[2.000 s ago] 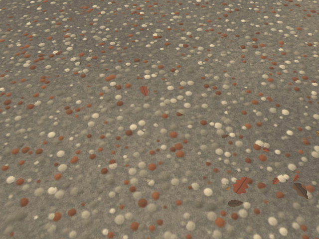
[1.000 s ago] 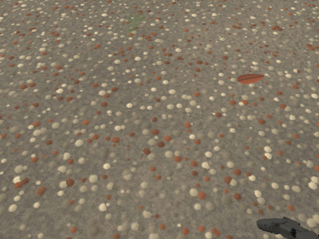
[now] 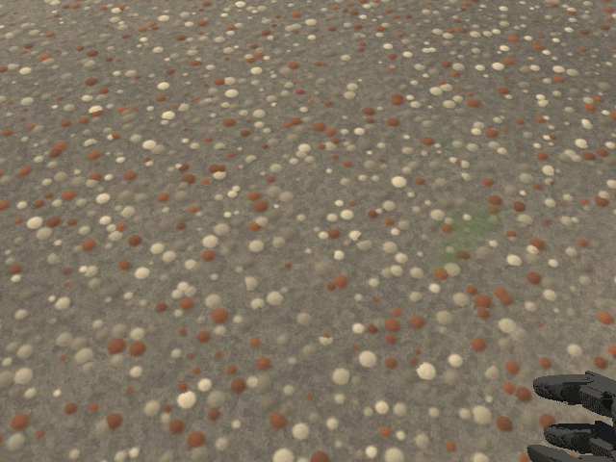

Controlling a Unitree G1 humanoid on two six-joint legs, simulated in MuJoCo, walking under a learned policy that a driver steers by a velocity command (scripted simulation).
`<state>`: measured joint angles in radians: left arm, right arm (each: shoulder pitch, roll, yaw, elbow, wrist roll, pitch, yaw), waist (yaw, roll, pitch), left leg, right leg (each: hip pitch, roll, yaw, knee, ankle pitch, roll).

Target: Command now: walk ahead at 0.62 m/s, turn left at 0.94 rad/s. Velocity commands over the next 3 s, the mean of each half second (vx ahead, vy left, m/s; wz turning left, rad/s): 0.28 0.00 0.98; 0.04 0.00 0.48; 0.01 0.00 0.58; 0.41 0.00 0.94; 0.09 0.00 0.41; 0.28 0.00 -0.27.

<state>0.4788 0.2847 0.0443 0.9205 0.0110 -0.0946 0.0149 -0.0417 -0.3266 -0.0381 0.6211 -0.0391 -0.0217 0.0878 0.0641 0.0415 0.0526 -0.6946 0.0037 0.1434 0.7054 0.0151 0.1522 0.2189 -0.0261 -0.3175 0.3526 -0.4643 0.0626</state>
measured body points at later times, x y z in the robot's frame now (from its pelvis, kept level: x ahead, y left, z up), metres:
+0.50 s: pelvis +0.28 -0.03 +0.01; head +0.31 -0.01 +0.46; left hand +0.36 +0.30 -0.05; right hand +0.58 -0.21 -0.06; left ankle +0.20 +0.03 -0.67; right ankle +0.46 -0.07 -0.71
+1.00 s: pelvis +0.29 -0.01 +0.03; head +0.28 +0.02 +0.48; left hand +0.18 +0.28 -0.09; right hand +0.57 -0.09 -0.06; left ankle +0.23 +0.06 -0.71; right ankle +0.41 -0.12 -0.65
